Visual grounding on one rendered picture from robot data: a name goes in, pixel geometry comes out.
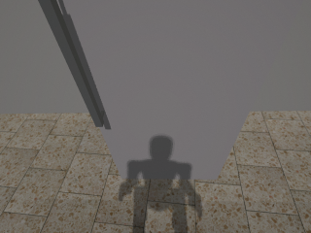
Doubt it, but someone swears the fridge door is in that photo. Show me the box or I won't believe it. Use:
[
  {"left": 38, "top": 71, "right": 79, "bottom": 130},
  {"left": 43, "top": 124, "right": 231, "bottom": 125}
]
[{"left": 56, "top": 0, "right": 304, "bottom": 180}]

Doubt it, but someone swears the handle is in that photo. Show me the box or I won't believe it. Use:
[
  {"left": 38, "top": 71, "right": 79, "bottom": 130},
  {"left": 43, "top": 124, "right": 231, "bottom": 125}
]
[{"left": 38, "top": 0, "right": 105, "bottom": 127}]

